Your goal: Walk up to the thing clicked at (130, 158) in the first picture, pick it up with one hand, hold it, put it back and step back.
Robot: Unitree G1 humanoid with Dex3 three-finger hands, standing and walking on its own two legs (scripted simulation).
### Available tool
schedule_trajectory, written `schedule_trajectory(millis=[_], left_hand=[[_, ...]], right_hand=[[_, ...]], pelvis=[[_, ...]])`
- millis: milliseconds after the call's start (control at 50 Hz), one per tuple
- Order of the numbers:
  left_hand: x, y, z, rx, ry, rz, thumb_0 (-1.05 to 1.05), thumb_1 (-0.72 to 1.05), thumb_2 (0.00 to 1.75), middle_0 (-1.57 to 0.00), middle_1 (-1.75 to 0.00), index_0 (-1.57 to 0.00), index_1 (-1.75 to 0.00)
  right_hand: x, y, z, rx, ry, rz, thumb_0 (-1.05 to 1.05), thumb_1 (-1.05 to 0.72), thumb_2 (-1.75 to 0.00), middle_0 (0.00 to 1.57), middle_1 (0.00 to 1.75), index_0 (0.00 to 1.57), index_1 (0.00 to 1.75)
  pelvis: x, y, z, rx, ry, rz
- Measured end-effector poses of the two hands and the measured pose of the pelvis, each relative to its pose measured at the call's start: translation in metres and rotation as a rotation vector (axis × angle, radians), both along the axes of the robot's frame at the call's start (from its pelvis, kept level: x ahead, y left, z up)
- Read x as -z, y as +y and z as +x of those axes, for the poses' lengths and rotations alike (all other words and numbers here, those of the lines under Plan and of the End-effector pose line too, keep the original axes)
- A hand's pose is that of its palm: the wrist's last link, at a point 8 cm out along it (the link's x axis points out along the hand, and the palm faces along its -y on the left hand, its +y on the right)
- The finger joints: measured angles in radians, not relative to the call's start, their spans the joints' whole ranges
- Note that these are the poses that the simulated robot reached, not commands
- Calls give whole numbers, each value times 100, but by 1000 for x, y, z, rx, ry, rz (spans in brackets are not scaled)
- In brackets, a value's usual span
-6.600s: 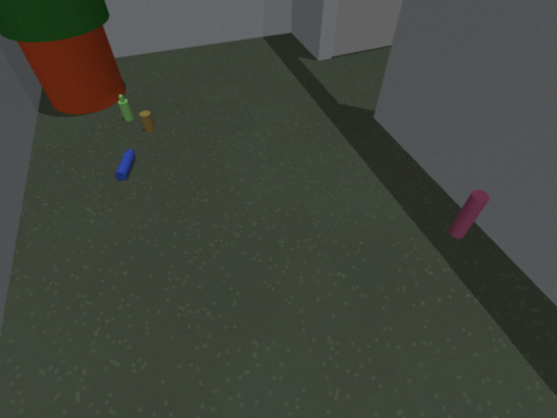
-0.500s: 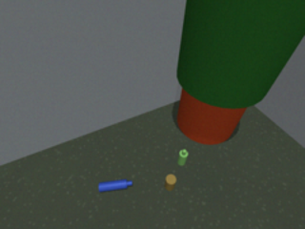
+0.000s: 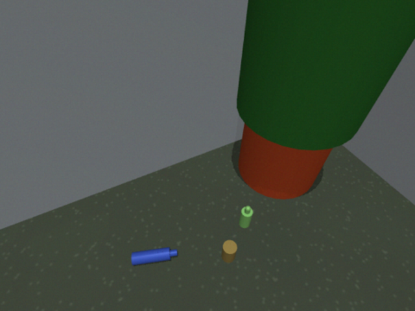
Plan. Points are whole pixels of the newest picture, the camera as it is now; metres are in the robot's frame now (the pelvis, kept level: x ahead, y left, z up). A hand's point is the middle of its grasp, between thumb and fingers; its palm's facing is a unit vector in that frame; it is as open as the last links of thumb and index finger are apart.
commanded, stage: walk up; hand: left
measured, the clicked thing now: (155, 255) +0.50 +0.26 -0.75
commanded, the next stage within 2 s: stand in 0.06 s
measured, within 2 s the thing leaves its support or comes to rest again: neither
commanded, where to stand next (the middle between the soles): +0.11 +0.03 m, yaw -1 degrees
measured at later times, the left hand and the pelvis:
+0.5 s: hand out of the picture +0.09 +0.25 -0.15, palm faces -0.02 -0.94 -0.34, open 7.4 cm; pelvis +0.01 +0.00 +0.00, yaw +0 degrees
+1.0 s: hand out of the picture +0.07 +0.25 -0.16, palm faces -0.02 -0.94 -0.34, open 7.4 cm; pelvis +0.00 -0.01 +0.00, yaw +0 degrees
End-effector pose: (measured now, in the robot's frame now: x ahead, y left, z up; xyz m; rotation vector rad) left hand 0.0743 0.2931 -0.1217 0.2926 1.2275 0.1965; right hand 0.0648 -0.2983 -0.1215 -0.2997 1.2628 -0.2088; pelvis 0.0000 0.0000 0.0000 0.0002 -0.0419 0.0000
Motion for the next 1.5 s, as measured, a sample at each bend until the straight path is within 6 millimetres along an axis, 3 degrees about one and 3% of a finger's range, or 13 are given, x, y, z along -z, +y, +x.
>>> schedule_trajectory(millis=[220, 480, 980, 1500], left_hand=[[-1, 3, 15, 14, -13, 7, 1, 91, 90, -20, -30, -20, -30], [-4, 4, 10, 9, -7, 14, 1, 91, 90, -20, -30, -20, -30], [-2, -1, -11, 4, 27, 16, 1, 91, 90, -20, -30, -20, -30], [-3, -3, 4, 11, 20, 15, 0, 91, 90, -20, -30, -20, -30]], right_hand=[[-3, 2, 10, -15, -18, -5, 1, -91, -90, 21, 30, 20, 30], [-4, 2, 24, -37, -49, 0, 1, -91, -90, 21, 30, 20, 30], [-1, -6, 5, -35, -5, 2, 1, -91, -90, 21, 30, 20, 30], [0, -5, 15, -43, -3, 1, 1, -91, -90, 21, 30, 20, 30]], pelvis=[[-1, 0, 4, 1, 6, 0], [-1, -2, 5, 0, 2, -1], [-1, -9, 1, -6, 1, -2], [-1, -9, 11, -5, 12, -1]])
